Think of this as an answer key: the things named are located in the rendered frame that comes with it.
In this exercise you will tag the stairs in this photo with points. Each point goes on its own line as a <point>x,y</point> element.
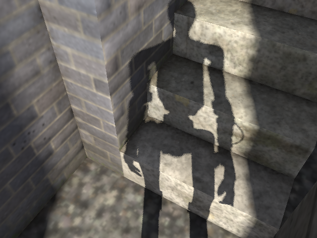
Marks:
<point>232,113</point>

